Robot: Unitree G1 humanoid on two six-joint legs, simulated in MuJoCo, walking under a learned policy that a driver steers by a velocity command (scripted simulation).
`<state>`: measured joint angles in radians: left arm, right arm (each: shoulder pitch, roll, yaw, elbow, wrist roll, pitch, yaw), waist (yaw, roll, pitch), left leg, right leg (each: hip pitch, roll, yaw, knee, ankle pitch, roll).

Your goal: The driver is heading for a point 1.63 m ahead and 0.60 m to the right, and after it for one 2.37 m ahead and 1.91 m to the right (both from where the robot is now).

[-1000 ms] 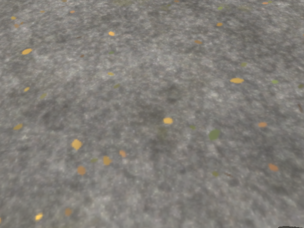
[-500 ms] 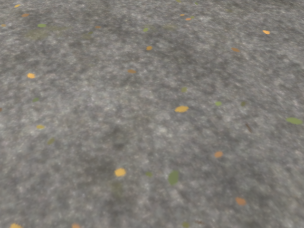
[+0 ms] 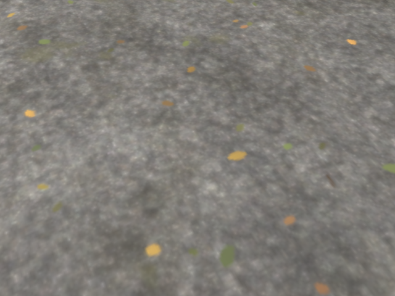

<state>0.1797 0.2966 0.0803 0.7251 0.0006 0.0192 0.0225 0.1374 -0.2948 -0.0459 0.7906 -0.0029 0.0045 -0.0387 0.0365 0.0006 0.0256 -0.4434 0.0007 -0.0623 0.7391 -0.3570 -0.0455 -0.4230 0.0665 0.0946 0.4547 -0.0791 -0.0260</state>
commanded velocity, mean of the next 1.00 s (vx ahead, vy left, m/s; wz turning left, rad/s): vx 0.08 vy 0.00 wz -0.54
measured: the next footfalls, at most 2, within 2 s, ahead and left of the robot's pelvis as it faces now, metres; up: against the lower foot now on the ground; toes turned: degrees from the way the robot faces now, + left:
left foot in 0.06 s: +0.07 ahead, +0.13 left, +0.00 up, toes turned -4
right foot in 0.48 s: +0.01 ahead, -0.13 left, +0.00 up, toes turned -20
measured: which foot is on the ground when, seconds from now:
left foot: up 0.00-0.04, down 0.06-0.48, up 0.50-0.94, down 0.96-1.00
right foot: down 0.00-0.06, up 0.08-0.46, down 0.48-0.96, up 0.98-1.00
